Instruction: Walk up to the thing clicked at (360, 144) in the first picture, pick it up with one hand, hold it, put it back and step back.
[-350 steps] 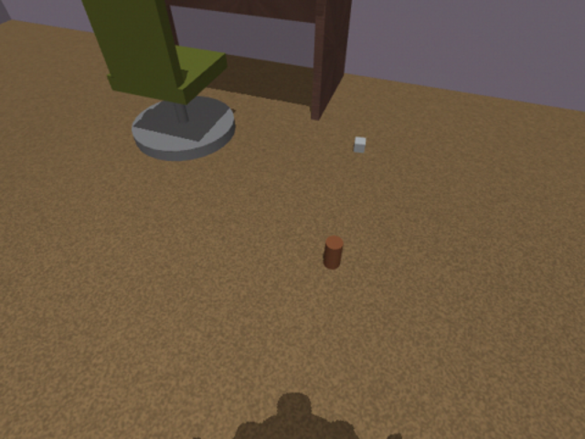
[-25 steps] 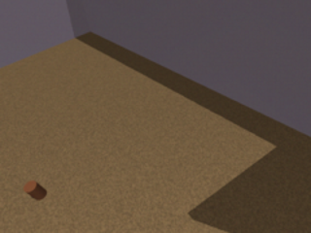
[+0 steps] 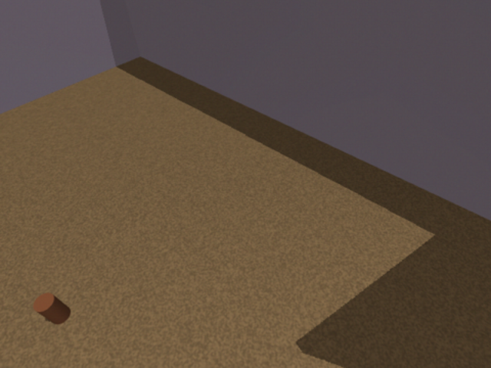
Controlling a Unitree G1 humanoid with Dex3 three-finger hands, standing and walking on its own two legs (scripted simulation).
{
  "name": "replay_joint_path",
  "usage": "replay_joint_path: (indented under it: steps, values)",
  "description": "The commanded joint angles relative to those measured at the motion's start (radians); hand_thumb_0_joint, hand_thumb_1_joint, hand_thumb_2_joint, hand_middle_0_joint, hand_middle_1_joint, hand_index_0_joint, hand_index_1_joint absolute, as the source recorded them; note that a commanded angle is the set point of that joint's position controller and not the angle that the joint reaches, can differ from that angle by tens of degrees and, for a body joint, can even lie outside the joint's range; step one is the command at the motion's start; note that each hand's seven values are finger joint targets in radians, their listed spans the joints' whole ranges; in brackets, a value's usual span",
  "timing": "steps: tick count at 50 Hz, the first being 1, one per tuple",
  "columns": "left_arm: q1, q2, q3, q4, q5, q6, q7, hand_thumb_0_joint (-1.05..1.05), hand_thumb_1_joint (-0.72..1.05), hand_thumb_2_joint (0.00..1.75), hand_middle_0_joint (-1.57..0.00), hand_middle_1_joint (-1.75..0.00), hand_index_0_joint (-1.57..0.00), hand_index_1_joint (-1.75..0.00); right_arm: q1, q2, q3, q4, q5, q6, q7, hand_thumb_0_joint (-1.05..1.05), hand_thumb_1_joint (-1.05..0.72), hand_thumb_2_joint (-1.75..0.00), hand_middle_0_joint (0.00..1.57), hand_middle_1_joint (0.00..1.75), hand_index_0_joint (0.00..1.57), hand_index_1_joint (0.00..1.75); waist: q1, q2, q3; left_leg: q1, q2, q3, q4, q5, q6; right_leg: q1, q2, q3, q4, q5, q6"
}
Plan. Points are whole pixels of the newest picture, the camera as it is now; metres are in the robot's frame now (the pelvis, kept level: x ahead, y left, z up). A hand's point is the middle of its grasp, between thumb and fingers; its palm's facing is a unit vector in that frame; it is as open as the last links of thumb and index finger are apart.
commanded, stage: walk up
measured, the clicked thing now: out of the picture +1.00 +1.47 -0.75
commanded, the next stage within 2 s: none
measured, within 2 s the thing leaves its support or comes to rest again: neither
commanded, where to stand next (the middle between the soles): +0.89 +0.04 m, yaw +1 degrees
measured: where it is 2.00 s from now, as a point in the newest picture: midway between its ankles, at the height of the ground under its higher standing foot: (242, 242)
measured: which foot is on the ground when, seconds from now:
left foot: down 0.00-0.18, up 0.20-0.62, down 0.64-1.00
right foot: up 0.00-0.14, down 0.16-0.68, up 0.70-1.00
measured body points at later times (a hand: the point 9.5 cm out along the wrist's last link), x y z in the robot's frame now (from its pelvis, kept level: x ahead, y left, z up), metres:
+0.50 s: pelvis +0.16 -0.05 -0.01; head +0.17 -0.06 +0.44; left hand +0.18 +0.27 -0.11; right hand +0.22 -0.37 -0.13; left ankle +0.27 +0.10 -0.71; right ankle +0.10 -0.15 -0.75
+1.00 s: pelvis +0.40 -0.01 -0.01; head +0.42 -0.01 +0.44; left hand +0.48 +0.31 -0.12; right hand +0.45 -0.33 -0.12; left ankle +0.35 +0.10 -0.75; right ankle +0.52 -0.16 -0.72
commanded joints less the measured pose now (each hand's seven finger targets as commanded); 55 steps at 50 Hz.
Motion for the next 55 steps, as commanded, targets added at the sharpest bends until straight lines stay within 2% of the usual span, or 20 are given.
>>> replay_joint_path:
  steps: [1, 5, 8, 9, 10, 11, 12, 16, 26, 31, 32, 33, 34, 35, 38, 40, 45, 53, 54, 55]
  values:
    - [-0.159, 0.228, 0.074, -0.153, 0.006, -0.043, -0.011, 0.0, 0.9, 0.9, -0.2, -0.3, -0.2, -0.3, 0.027, -0.34, -0.111, -0.092, -0.011, -0.048, -0.016, 0.0, -0.9, -0.9, 0.2, 0.3, 0.2, 0.3, -0.058, 0.133, 0.136, 0.121, 0.389, -0.392, -0.305, -0.239, 0.228, -0.421, -0.065, -0.036, 0.211, -0.044, -0.013]
    - [-0.041, 0.219, 0.086, -0.143, -0.005, -0.055, -0.04, 0.0, 0.9, 0.9, -0.2, -0.3, -0.2, -0.3, -0.03, -0.304, -0.104, -0.152, -0.016, -0.047, -0.001, 0.0, -0.9, -0.9, 0.2, 0.3, 0.2, 0.3, -0.006, 0.193, 0.041, 0.041, 0.226, -0.166, -0.201, -0.178, 0.167, -0.157, -0.046, -0.109, 0.062, -0.001, -0.012]
    - [0.247, 0.258, 0.123, -0.037, -0.004, -0.066, -0.013, 0.0, 0.9, 0.9, -0.2, -0.3, -0.2, -0.3, -0.105, -0.232, -0.081, -0.196, -0.007, -0.03, 0.003, 0.0, -0.9, -0.9, 0.2, 0.3, 0.2, 0.3, 0.138, 0.036, -0.056, -0.277, 0.1, 0.005, 0.189, -0.156, 0.089, 0.355, 0.009, -0.153, -0.058, 0.178, -0.013]
    - [0.351, 0.328, 0.148, -0.02, 0.009, -0.073, 0.004, 0.0, 0.9, 0.9, -0.2, -0.3, -0.2, -0.3, -0.072, -0.161, -0.054, -0.215, -0.005, -0.029, 0.001, 0.0, -0.9, -0.9, 0.2, 0.3, 0.2, 0.3, 0.182, -0.212, -0.071, -0.477, -0.013, 0.086, 0.503, -0.262, 0.057, 0.464, -0.104, 0.054, -0.176, -0.057, -0.042]
    - [0.322, 0.398, 0.16, -0.07, 0.016, -0.08, 0.013, 0.0, 0.9, 0.9, -0.2, -0.3, -0.2, -0.3, -0.055, -0.145, -0.044, -0.237, 0.007, -0.02, -0.001, 0.0, -0.9, -0.9, 0.2, 0.3, 0.2, 0.3, 0.17, -0.253, -0.03, -0.598, -0.113, -0.094, 0.697, -0.261, 0.024, 0.337, -0.342, 0.527, -0.419, -0.458, -0.099]
    - [0.16, 0.423, 0.157, -0.124, 0.01, -0.076, 0.013, 0.0, 0.9, 0.9, -0.2, -0.3, -0.2, -0.3, -0.016, -0.237, -0.069, -0.222, 0.01, -0.008, -0.004, 0.0, -0.9, -0.9, 0.2, 0.3, 0.2, 0.3, 0.101, -0.134, 0.049, -0.539, -0.047, -0.192, 0.727, -0.165, 0.026, 0.167, -0.408, 0.611, -0.491, -0.614, -0.147]
    - [0.086, 0.413, 0.146, -0.166, 0.007, -0.079, 0.01, 0.0, 0.9, 0.9, -0.2, -0.3, -0.2, -0.3, -0.004, -0.267, -0.077, -0.212, 0.013, -0.014, 0.0, 0.0, -0.9, -0.9, 0.2, 0.3, 0.2, 0.3, 0.069, -0.122, 0.137, -0.544, 0.006, -0.194, 0.729, -0.106, 0.032, 0.084, -0.408, 0.579, -0.49, -0.556, -0.187]
    - [0.038, 0.277, 0.112, -0.183, -0.021, -0.102, 0.015, 0.0, 0.9, 0.9, -0.2, -0.3, -0.2, -0.3, 0.137, -0.246, -0.062, -0.138, 0.031, -0.026, 0.009, 0.0, -0.9, -0.9, 0.2, 0.3, 0.2, 0.3, -0.008, -0.109, 0.09, -0.439, 0.026, -0.199, 0.613, 0.106, 0.017, 0.107, -0.21, 0.133, -0.402, -0.035, -0.104]
    - [0.113, 0.3, 0.124, -0.236, -0.016, -0.108, 0.017, 0.0, 0.9, 0.9, -0.2, -0.3, -0.2, -0.3, -0.025, -0.219, -0.062, -0.259, -0.002, -0.035, 0.042, 0.0, -0.9, -0.9, 0.2, 0.3, 0.2, 0.3, 0.042, -0.078, 0.106, -0.423, 0.07, -0.068, 0.231, 0.221, -0.016, 0.182, -0.237, -0.067, -0.316, 0.301, -0.177]
    - [0.132, 0.297, 0.105, -0.251, -0.022, -0.096, 0.023, 0.0, 0.9, 0.9, -0.2, -0.3, -0.2, -0.3, 0.09, -0.228, -0.085, -0.24, -0.007, -0.049, 0.032, 0.0, -0.9, -0.9, 0.2, 0.3, 0.2, 0.3, -0.027, 0.017, -0.013, -0.084, -0.011, 0.05, 0.089, 0.272, 0.048, 0.143, -0.199, -0.159, 0.015, 0.633, -0.137]
    - [0.152, 0.256, 0.091, -0.26, -0.023, -0.09, 0.026, 0.0, 0.9, 0.9, -0.2, -0.3, -0.2, -0.3, 0.256, -0.273, -0.107, -0.201, -0.021, -0.057, 0.021, 0.0, -0.9, -0.9, 0.2, 0.3, 0.2, 0.3, -0.101, 0.106, -0.115, 0.135, -0.012, 0.019, 0.086, 0.195, 0.096, 0.048, -0.136, -0.186, 0.278, 0.591, -0.108]
    - [0.228, 0.18, 0.07, -0.264, -0.035, -0.084, 0.026, 0.0, 0.9, 0.9, -0.2, -0.3, -0.2, -0.3, 0.354, -0.35, -0.136, -0.196, -0.03, -0.061, 0.009, 0.0, -0.9, -0.9, 0.2, 0.3, 0.2, 0.3, -0.118, 0.309, -0.192, 0.333, 0.161, -0.251, 0.05, 0.082, 0.159, -0.186, -0.033, -0.203, 0.534, 0.267, -0.06]
    - [0.247, 0.19, 0.08, -0.266, -0.049, -0.082, 0.028, 0.0, 0.9, 0.9, -0.2, -0.3, -0.2, -0.3, 0.343, -0.39, -0.14, -0.228, -0.006, -0.066, 0.001, 0.0, -0.9, -0.9, 0.2, 0.3, 0.2, 0.3, -0.107, 0.334, -0.228, 0.434, 0.364, -0.722, -0.081, 0.048, 0.257, -0.391, 0.128, -0.127, 0.659, -0.144, -0.041]
    - [0.173, 0.277, 0.086, -0.254, -0.035, -0.076, 0.039, 0.0, 0.9, 0.9, -0.2, -0.3, -0.2, -0.3, 0.301, -0.382, -0.147, -0.239, 0.029, -0.062, -0.002, 0.0, -0.9, -0.9, 0.2, 0.3, 0.2, 0.3, -0.113, 0.229, -0.202, 0.347, 0.397, -0.742, -0.107, 0.051, 0.306, -0.386, 0.034, -0.009, 0.73, -0.166, -0.066]
    - [0.179, 0.242, 0.071, -0.238, -0.049, -0.079, 0.024, 0.0, 0.9, 0.9, -0.2, -0.3, -0.2, -0.3, 0.152, -0.286, -0.092, -0.286, 0.038, -0.066, -0.021, 0.0, -0.9, -0.9, 0.2, 0.3, 0.2, 0.3, -0.023, 0.097, -0.027, 0.038, 0.27, -0.299, -0.098, 0.32, 0.186, -0.293, -0.036, 0.043, 0.663, 0.008, -0.058]
    - [0.215, 0.223, 0.072, -0.222, -0.047, -0.065, 0.01, 0.0, 0.9, 0.9, -0.2, -0.3, -0.2, -0.3, 0.13, -0.26, -0.083, -0.289, 0.039, -0.076, -0.02, 0.0, -0.9, -0.9, 0.2, 0.3, 0.2, 0.3, 0.002, 0.109, 0.013, -0.066, 0.212, -0.169, -0.129, 0.357, 0.172, -0.236, -0.045, 0.0, 0.599, 0.078, -0.036]
    - [0.117, 0.202, 0.071, -0.265, -0.025, -0.068, -0.017, 0.0, 0.9, 0.9, -0.2, -0.3, -0.2, -0.3, 0.132, -0.288, -0.086, -0.319, 0.023, -0.088, -0.012, 0.0, -0.9, -0.9, 0.2, 0.3, 0.2, 0.3, -0.021, 0.153, 0.086, -0.076, 0.234, -0.109, -0.165, 0.296, 0.237, -0.281, -0.099, -0.088, 0.28, 0.121, 0.011]
    - [0.207, 0.235, 0.113, -0.227, -0.01, -0.091, -0.011, 0.0, 0.9, 0.9, -0.2, -0.3, -0.2, -0.3, 0.109, -0.263, -0.07, -0.361, 0.031, -0.066, -0.003, 0.0, -0.9, -0.9, 0.2, 0.3, 0.2, 0.3, 0.062, 0.034, -0.038, -0.216, 0.148, -0.041, 0.169, 0.272, 0.132, 0.168, 0.0, -0.183, 0.021, 0.254, -0.042]
    - [0.284, 0.276, 0.131, -0.214, -0.007, -0.101, 0.002, 0.0, 0.9, 0.9, -0.2, -0.3, -0.2, -0.3, 0.15, -0.215, -0.054, -0.362, 0.033, -0.065, -0.002, 0.0, -0.9, -0.9, 0.2, 0.3, 0.2, 0.3, 0.101, -0.109, -0.092, -0.269, 0.087, 0.006, 0.395, 0.238, 0.103, 0.279, -0.055, -0.095, -0.05, 0.143, -0.062]
    - [0.317, 0.364, 0.153, -0.232, -0.002, -0.112, 0.013, 0.0, 0.9, 0.9, -0.2, -0.3, -0.2, -0.3, 0.213, -0.147, -0.03, -0.376, 0.034, -0.064, -0.001, 0.0, -0.9, -0.9, 0.2, 0.3, 0.2, 0.3, 0.092, -0.326, -0.122, -0.45, -0.041, 0.052, 0.655, -0.098, 0.048, 0.367, -0.319, 0.328, -0.186, 0.004, -0.148]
